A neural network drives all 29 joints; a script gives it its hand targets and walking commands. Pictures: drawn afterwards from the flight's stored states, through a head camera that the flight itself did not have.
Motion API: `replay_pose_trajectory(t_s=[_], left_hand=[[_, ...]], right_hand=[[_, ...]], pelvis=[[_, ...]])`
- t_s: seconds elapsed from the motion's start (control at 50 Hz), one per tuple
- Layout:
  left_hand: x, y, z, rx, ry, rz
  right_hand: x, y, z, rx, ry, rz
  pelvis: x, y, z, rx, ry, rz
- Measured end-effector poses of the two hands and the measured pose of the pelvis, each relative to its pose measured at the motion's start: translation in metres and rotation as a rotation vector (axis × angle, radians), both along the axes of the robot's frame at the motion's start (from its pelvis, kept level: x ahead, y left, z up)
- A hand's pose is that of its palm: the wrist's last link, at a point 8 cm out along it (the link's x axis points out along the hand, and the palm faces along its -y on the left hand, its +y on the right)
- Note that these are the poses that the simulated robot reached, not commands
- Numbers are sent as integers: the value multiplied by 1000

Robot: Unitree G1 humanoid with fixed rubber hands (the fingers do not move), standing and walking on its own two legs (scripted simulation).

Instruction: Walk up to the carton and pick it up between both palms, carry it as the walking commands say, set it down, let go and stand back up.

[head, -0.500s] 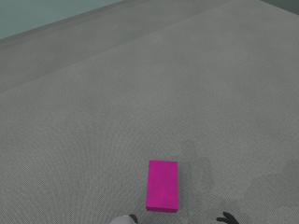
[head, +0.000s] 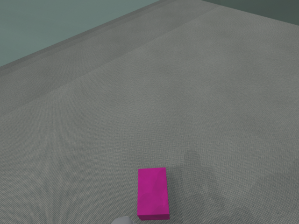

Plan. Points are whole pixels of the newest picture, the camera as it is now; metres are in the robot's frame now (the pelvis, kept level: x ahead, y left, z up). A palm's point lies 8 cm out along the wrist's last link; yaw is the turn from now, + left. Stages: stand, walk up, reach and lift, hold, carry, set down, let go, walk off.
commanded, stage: walk up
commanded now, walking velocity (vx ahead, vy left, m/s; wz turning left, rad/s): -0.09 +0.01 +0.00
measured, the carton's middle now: (153, 193) +0.39 +0.08 -0.69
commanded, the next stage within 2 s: none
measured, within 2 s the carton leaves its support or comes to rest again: neither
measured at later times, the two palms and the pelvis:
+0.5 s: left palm out of the picture -0.13 +0.28 -0.11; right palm out of the picture +0.04 -0.20 -0.13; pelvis -0.04 +0.03 +0.01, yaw +3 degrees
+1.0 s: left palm out of the picture -0.07 +0.31 -0.13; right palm out of the picture -0.04 -0.15 -0.14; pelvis -0.02 +0.08 +0.01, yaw +2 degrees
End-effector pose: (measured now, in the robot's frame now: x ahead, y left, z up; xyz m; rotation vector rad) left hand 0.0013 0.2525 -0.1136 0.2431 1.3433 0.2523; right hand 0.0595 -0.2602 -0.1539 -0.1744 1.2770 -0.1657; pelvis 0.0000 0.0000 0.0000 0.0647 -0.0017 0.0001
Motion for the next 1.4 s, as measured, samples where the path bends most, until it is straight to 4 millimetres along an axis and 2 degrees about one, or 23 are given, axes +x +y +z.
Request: replay_pose_trajectory(t_s=[0.12, 0.18, 0.28, 0.34, 0.46, 0.5, 0.56, 0.64, 0.72, 0.8, 0.86, 0.96, 1.0, 1.06, 1.16, 1.22, 1.28, 1.4], left_hand=[[-11, -33, 12, -35, 11, 23], [-14, -44, 9, -54, 6, 38], [-28, -54, -2, -92, 22, 74], [-48, -40, -2, -62, 44, 116], [-117, 7, 5, -10, 178, 166], [-130, 24, 2, -15, 192, 176], [-135, 45, -14, -49, 184, 161], [-115, 55, -21, -105, 129, 133], [-91, 53, -25, -139, 74, 88], [-82, 45, -27, -142, 74, 60], [-79, 39, -19, -141, 62, 53], [-81, 55, -16, -112, 75, 78], [-74, 60, -19, -110, 88, 69], [-47, 61, -19, -114, 83, 27], [23, 44, -20, -111, -17, -28], [49, 29, -18, -114, -41, -25], [66, 22, -16, -108, -54, -10], [69, 17, -16, -97, -41, 24]], right_hand=[[-26, -1, 13, 58, 83, -6], [-36, 2, 15, 69, 108, -10], [-37, 13, 16, 58, 112, 11], [-35, 21, 18, 47, 127, 48], [-18, 45, 23, 32, 44, 109], [-15, 58, 24, 27, 9, 113], [-21, 78, 20, 3, -43, 101], [-49, 105, 28, 12, -24, 83], [-70, 116, 29, 15, 1, 59], [-87, 117, 19, 33, 48, 28], [-96, 116, 15, 47, 82, 16], [-97, 111, 14, 31, 113, 3], [-98, 110, 16, 15, 118, -15], [-109, 108, 21, 5, 152, -59], [-128, 106, 21, 28, 274, -93], [-119, 105, 17, 53, 305, -92], [-98, 104, 14, 65, 294, -74], [-50, 92, 15, 46, 212, -36]], pelvis=[[0, -18, 19, 12, 24, 2], [2, -22, 21, -6, 25, 10], [-3, -20, 18, -33, 17, 26], [-13, -12, 18, -26, 26, 47], [-35, 16, 17, -20, 41, 53], [-41, 29, 14, -32, 35, 55], [-47, 51, 4, -79, 15, 60], [-50, 66, 10, -74, 0, 55], [-53, 72, 11, -59, 1, 52], [-53, 73, 7, -30, 14, 39], [-50, 75, 9, -57, 13, 44], [-32, 81, 7, -74, 10, 46], [-24, 83, 6, -69, 8, 38], [-9, 80, 8, -63, 17, 18], [12, 66, 6, -50, 5, 15], [27, 59, 6, -70, 11, 34], [37, 53, 7, -69, 20, 43], [50, 44, 10, -57, 20, 44]])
